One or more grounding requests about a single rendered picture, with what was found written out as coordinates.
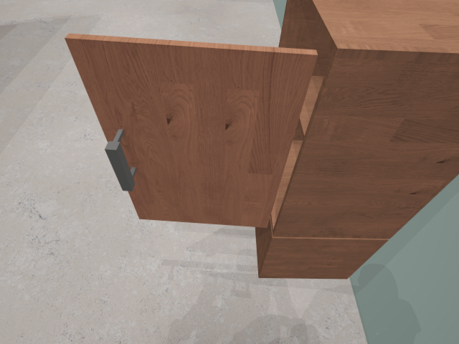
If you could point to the handle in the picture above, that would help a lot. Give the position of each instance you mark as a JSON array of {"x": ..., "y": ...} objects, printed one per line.
[{"x": 119, "y": 163}]

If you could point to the cupboard door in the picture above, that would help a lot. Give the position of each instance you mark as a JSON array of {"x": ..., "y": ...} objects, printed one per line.
[{"x": 208, "y": 126}]

